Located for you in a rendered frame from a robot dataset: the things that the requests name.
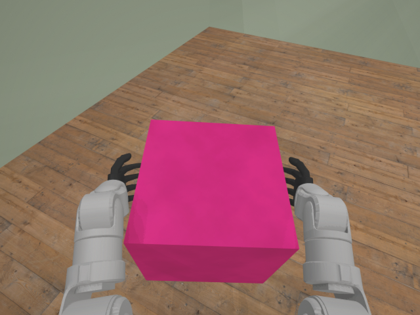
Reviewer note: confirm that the left robot forearm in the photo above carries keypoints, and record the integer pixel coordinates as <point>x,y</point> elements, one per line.
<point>97,254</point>

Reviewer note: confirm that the robot left upper arm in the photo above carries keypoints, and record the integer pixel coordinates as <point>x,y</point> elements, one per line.
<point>108,305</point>

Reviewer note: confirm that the right robot hand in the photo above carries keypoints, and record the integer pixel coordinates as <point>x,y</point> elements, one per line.
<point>301,177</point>

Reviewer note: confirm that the robot right upper arm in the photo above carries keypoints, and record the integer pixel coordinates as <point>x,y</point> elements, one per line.
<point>319,305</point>

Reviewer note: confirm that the right robot forearm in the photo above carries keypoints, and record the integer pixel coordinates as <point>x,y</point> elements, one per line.
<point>329,265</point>

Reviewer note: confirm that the carton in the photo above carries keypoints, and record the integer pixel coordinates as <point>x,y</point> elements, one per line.
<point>211,204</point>

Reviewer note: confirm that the left robot hand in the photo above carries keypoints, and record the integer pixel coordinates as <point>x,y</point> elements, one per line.
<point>118,171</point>

